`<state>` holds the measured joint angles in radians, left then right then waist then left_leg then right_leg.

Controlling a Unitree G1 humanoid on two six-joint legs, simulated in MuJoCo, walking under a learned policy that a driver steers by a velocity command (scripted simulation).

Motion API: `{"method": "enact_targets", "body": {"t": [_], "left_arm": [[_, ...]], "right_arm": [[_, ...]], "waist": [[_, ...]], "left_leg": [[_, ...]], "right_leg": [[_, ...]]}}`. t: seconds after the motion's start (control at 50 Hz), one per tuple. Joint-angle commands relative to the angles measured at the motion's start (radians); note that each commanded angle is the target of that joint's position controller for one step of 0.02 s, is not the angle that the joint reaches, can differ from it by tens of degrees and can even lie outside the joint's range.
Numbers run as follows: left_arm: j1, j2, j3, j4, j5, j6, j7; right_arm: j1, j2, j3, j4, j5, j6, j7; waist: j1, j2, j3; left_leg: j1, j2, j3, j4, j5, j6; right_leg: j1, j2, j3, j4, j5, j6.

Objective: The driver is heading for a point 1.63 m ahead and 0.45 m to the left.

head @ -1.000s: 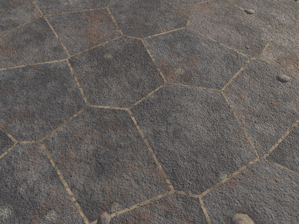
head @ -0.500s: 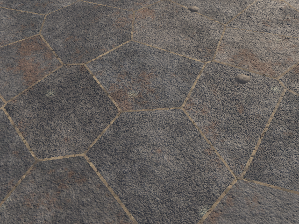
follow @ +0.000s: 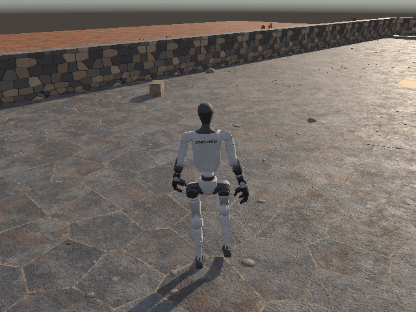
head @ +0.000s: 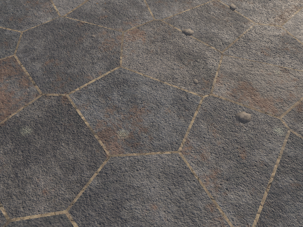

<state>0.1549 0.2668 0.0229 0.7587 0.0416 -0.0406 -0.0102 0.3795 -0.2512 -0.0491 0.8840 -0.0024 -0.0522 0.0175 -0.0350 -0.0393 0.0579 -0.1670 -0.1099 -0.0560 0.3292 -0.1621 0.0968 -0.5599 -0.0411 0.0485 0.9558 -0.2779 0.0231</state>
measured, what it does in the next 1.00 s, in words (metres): steps on the spot, turning left: right foot, then left foot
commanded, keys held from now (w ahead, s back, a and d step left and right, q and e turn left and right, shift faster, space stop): q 0.78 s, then no key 0.22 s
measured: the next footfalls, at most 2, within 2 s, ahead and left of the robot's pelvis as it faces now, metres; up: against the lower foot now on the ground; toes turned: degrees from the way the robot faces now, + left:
right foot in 0.22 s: +0.24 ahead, -0.10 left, +0.00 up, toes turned +12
left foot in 0.68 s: +0.09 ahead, +0.08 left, +0.00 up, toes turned +27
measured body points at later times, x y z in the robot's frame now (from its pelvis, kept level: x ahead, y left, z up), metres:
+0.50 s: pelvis +0.11 -0.04 -0.01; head +0.14 -0.04 +0.44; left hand +0.15 +0.26 -0.11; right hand +0.30 -0.28 -0.13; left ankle +0.06 +0.07 -0.68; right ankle +0.20 -0.11 -0.75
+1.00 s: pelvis +0.09 +0.00 +0.00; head +0.10 +0.03 +0.45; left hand +0.02 +0.28 -0.13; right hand +0.34 -0.17 -0.10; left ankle +0.06 +0.06 -0.75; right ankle +0.16 -0.12 -0.70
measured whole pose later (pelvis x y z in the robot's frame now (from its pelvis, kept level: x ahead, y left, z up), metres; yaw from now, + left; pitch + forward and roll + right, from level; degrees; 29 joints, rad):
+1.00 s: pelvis +0.09 +0.00 +0.00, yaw +32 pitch +0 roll -1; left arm 0.23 0.30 0.06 0.77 0.02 0.07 0.01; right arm 0.21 -0.27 -0.04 0.72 -0.02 0.03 0.00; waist 0.00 -0.03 0.05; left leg -0.20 -0.09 -0.09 0.41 -0.19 0.08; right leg -0.41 -0.01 0.01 0.87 -0.38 0.03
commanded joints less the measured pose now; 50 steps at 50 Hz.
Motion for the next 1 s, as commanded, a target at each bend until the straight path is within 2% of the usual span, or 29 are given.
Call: {"method": "enact_targets", "body": {"t": [0.02, 0.08, 0.14, 0.18, 0.2, 0.22, 0.24, 0.26, 0.28, 0.3, 0.32, 0.36, 0.4, 0.48, 0.54, 0.58, 0.62, 0.64, 0.66, 0.68, 0.7, 0.72, 0.74, 0.76, 0.78, 0.8, 0.82, 0.86, 1.0], "left_arm": [[0.019, 0.054, 0.006, -0.051, -0.009, 0.007, 0.007], [-0.056, 0.062, 0.003, -0.073, -0.02, 0.012, 0.013], [-0.085, 0.076, 0.002, -0.084, -0.027, 0.003, 0.022], [-0.028, 0.096, 0.007, -0.069, -0.031, -0.009, 0.031], [0.026, 0.102, 0.009, -0.055, -0.027, -0.02, 0.037], [0.094, 0.143, 0.02, -0.045, -0.013, -0.034, 0.048], [0.144, 0.217, 0.031, -0.059, -0.009, -0.032, 0.061], [0.141, 0.231, 0.042, -0.054, -0.036, -0.004, 0.054], [0.103, 0.156, 0.031, -0.073, -0.046, 0.012, 0.049], [0.052, 0.093, 0.014, -0.087, -0.043, 0.017, 0.051], [0.001, 0.076, 0.006, -0.098, -0.031, 0.026, 0.054], [-0.012, 0.099, 0.014, -0.094, -0.016, 0.028, 0.06], [0.009, 0.106, 0.021, -0.086, -0.014, 0.024, 0.055], [0.034, 0.122, 0.033, -0.074, -0.012, 0.029, 0.052], [0.031, 0.147, 0.045, -0.072, -0.007, 0.037, 0.041], [0.044, 0.167, 0.055, -0.065, -0.004, 0.043, 0.033], [0.05, 0.186, 0.063, -0.06, -0.008, 0.051, 0.029], [0.044, 0.193, 0.067, -0.059, -0.016, 0.056, 0.028], [0.06, 0.19, 0.069, -0.051, -0.019, 0.061, 0.027], [0.102, 0.158, 0.066, -0.043, -0.017, 0.067, 0.021], [0.106, 0.07, 0.043, -0.108, -0.016, 0.076, 0.02], [-0.021, 0.12, 0.05, -0.126, -0.007, 0.09, 0.037], [-0.013, 0.113, 0.051, -0.122, -0.023, 0.096, 0.035], [0.021, 0.12, 0.055, -0.101, -0.034, 0.091, 0.03], [0.049, 0.133, 0.061, -0.084, -0.026, 0.085, 0.028], [0.087, 0.141, 0.065, -0.06, -0.013, 0.084, 0.023], [0.098, 0.14, 0.066, -0.053, -0.013, 0.085, 0.02], [0.086, 0.119, 0.061, -0.055, -0.021, 0.09, 0.016], [0.038, 0.092, 0.044, -0.055, -0.029, 0.099, 0.025]], "right_arm": [[0.0, -0.16, -0.039, -0.057, 0.004, -0.003, -0.008], [0.037, -0.165, -0.044, -0.054, 0.003, 0.018, -0.017], [0.037, -0.171, -0.052, -0.065, -0.008, 0.039, -0.027], [-0.011, -0.181, -0.059, -0.087, -0.012, 0.047, -0.033], [-0.048, -0.184, -0.062, -0.099, -0.004, 0.046, -0.034], [-0.06, -0.157, -0.055, -0.121, 0.009, 0.038, -0.03], [0.001, -0.086, -0.037, -0.149, 0.017, 0.033, -0.033], [0.121, -0.117, -0.051, -0.14, 0.016, 0.056, -0.043], [0.121, -0.166, -0.058, -0.1, -0.017, 0.076, -0.047], [0.048, -0.167, -0.061, -0.097, -0.024, 0.087, -0.037], [0.01, -0.152, -0.061, -0.107, -0.021, 0.099, -0.027], [-0.019, -0.136, -0.055, -0.12, -0.02, 0.119, -0.009], [-0.035, -0.133, -0.053, -0.133, -0.01, 0.125, -0.001], [-0.111, -0.122, -0.041, -0.167, -0.014, 0.138, 0.013], [-0.161, -0.107, -0.027, -0.194, -0.01, 0.14, 0.025], [-0.176, -0.114, -0.025, -0.208, -0.005, 0.136, 0.028], [-0.172, -0.116, -0.024, -0.218, -0.003, 0.128, 0.029], [-0.145, -0.11, -0.023, -0.213, -0.004, 0.122, 0.029], [-0.111, -0.119, -0.025, -0.202, -0.007, 0.113, 0.024], [-0.097, -0.167, -0.035, -0.2, -0.018, 0.102, 0.013], [-0.12, -0.321, -0.066, -0.241, -0.021, 0.097, 0.005], [-0.053, -0.329, -0.083, -0.224, -0.031, 0.1, -0.005], [-0.098, -0.275, -0.067, -0.218, -0.026, 0.101, -0.013], [-0.175, -0.231, -0.054, -0.227, -0.016, 0.103, -0.017], [-0.22, -0.213, -0.05, -0.238, -0.013, 0.102, -0.018], [-0.234, -0.185, -0.041, -0.246, -0.008, 0.098, -0.02], [-0.217, -0.164, -0.034, -0.245, -0.003, 0.093, -0.018], [-0.177, -0.161, -0.032, -0.23, -0.001, 0.084, -0.017], [-0.123, -0.166, -0.025, -0.189, -0.02, 0.078, -0.026]], "waist": [[0.036, 0.124, -0.077], [0.003, 0.137, -0.099], [-0.009, 0.144, -0.092], [0.022, 0.151, -0.085], [0.06, 0.138, -0.086], [0.083, 0.07, -0.136], [0.06, -0.114, -0.24], [0.019, -0.261, -0.329], [0.003, -0.099, -0.263], [0.009, -0.031, -0.17], [-0.005, -0.027, -0.127], [-0.003, -0.096, -0.09], [0.0, -0.091, -0.115], [0.023, -0.099, -0.109], [0.037, -0.117, -0.102], [0.047, -0.127, -0.109], [0.043, -0.127, -0.116], [0.021, -0.111, -0.12], [0.005, -0.071, -0.118], [0.006, 0.092, -0.084], [0.038, 0.372, -0.045], [-0.055, 0.243, -0.022], [-0.002, 0.193, -0.007], [0.041, 0.17, 0.007], [0.059, 0.189, -0.015], [0.062, 0.193, -0.051], [0.057, 0.168, -0.086], [0.043, 0.139, -0.103], [-0.002, 0.164, -0.074]], "left_leg": [[-0.001, 0.21, -0.154, -0.018, 0.752, 0.111], [0.037, 0.202, -0.185, 0.032, 0.724, 0.077], [0.072, 0.209, -0.251, 0.099, 0.68, 0.065], [0.055, 0.2, -0.308, 0.153, 0.596, 0.038], [0.02, 0.169, -0.316, 0.212, 0.531, 0.012], [-0.052, 0.12, -0.292, 0.341, 0.406, -0.025], [-0.165, 0.032, -0.151, 0.576, -0.081, -0.056], [-0.272, -0.07, -0.031, 0.736, -0.569, -0.065], [-0.307, 0.008, -0.037, 0.842, -0.507, -0.072], [-0.314, 0.03, -0.033, 0.858, -0.427, -0.085], [-0.307, 0.051, -0.026, 0.848, -0.372, -0.103], [-0.29, 0.06, 0.004, 0.864, -0.3, -0.13], [-0.282, 0.058, 0.015, 0.847, -0.275, -0.139], [-0.293, 0.092, 0.037, 0.71, -0.251, -0.137], [-0.21, 0.11, 0.073, 0.552, -0.261, -0.12], [-0.159, 0.103, 0.104, 0.474, -0.279, -0.103], [-0.11, 0.095, 0.126, 0.375, -0.267, -0.083], [-0.048, 0.086, 0.138, 0.272, -0.21, -0.068], [0.029, 0.077, 0.119, 0.154, -0.142, -0.049], [0.067, 0.173, -0.069, -0.026, -0.14, -0.023], [0.089, 0.478, -0.5, -0.084, 0.077, 0.086], [-0.02, 0.489, -0.469, -0.077, 0.162, 0.181], [-0.049, 0.417, -0.376, -0.068, 0.138, 0.168], [-0.063, 0.339, -0.296, -0.066, 0.098, 0.125], [-0.035, 0.289, -0.256, -0.051, 0.131, 0.101], [-0.001, 0.266, -0.218, -0.034, 0.226, 0.104], [0.026, 0.266, -0.208, -0.021, 0.297, 0.108], [0.076, 0.275, -0.211, -0.011, 0.354, 0.117], [0.081, 0.294, -0.261, -0.001, 0.288, 0.133]], "right_leg": [[0.051, 0.036, -0.052, -0.095, 0.086, 0.027], [0.064, 0.059, -0.043, -0.183, 0.149, 0.019], [0.09, 0.079, -0.018, -0.28, 0.119, 0.005], [0.188, 0.087, 0.006, -0.406, 0.11, -0.017], [0.287, 0.084, 0.009, -0.526, 0.189, -0.033], [0.447, -0.027, 0.09, -0.584, 0.342, -0.066], [0.624, -0.301, 0.302, -0.541, 0.75, -0.132], [0.654, -0.434, 0.5, -0.545, 0.927, -0.281], [0.584, -0.398, 0.454, -0.563, 0.754, -0.289], [0.489, -0.323, 0.335, -0.596, 0.611, -0.261], [0.424, -0.265, 0.249, -0.636, 0.488, -0.23], [0.352, -0.204, 0.132, -0.662, 0.475, -0.225], [0.36, -0.204, 0.082, -0.661, 0.485, -0.237], [0.378, -0.229, 0.044, -0.688, 0.292, -0.248], [0.341, -0.234, -0.001, -0.688, 0.18, -0.235], [0.339, -0.248, -0.016, -0.666, 0.175, -0.228], [0.343, -0.261, -0.032, -0.624, 0.197, -0.211], [0.321, -0.255, -0.06, -0.578, 0.204, -0.184], [0.27, -0.24, -0.095, -0.513, 0.178, -0.133], [0.176, -0.177, -0.174, -0.348, 0.04, -0.054], [-0.079, 0.01, -0.232, -0.132, -0.349, 0.032], [-0.074, 0.023, -0.069, 0.033, -0.333, 0.025], [-0.054, 0.009, -0.023, 0.075, -0.241, 0.018], [-0.034, 0.003, -0.01, 0.067, -0.146, 0.01], [-0.026, 0.012, -0.019, 0.076, -0.096, 0.006], [-0.01, 0.02, -0.034, 0.108, -0.071, 0.009], [0.006, 0.026, -0.037, 0.126, -0.07, 0.013], [0.004, 0.023, -0.034, 0.102, -0.071, 0.02], [0.116, 0.033, -0.036, -0.159, -0.135, -0.002]]}}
